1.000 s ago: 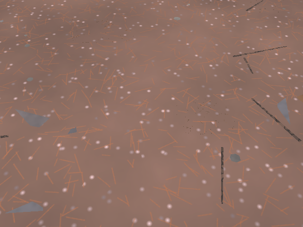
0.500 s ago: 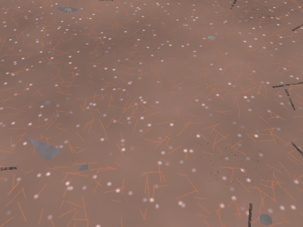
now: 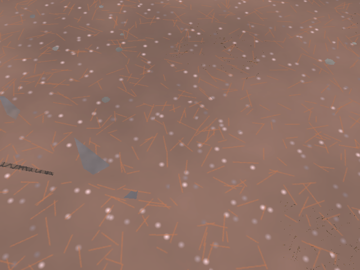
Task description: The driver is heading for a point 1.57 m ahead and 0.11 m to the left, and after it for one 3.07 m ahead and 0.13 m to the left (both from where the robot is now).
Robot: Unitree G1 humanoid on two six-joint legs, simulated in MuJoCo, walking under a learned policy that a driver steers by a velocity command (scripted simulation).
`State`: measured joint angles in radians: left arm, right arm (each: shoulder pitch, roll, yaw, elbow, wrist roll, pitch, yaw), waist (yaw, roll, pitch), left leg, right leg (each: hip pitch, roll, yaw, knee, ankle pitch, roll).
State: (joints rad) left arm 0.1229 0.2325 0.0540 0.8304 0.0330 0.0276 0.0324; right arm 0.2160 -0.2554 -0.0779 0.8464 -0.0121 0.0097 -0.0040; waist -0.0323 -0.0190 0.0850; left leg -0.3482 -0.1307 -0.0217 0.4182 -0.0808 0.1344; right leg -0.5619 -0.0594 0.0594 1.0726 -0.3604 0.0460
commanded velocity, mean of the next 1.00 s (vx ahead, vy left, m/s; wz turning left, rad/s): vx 0.01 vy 0.00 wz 0.34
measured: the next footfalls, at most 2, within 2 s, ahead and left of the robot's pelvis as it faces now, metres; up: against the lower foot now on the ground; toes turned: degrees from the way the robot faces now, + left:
right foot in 0.34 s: +0.08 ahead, -0.14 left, +0.00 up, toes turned +18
left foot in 0.74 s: -0.01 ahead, +0.05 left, +0.00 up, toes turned +15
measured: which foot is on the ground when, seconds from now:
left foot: down 0.00-0.34, up 0.36-0.72, down 0.74-1.00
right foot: up 0.00-0.32, down 0.34-1.00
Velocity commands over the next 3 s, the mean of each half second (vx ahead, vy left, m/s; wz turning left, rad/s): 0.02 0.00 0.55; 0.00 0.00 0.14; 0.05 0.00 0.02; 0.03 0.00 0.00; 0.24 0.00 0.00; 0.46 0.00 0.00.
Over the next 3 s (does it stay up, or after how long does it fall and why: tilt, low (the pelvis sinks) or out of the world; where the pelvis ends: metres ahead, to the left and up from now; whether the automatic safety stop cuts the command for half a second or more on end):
stays up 0.35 0.08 -0.01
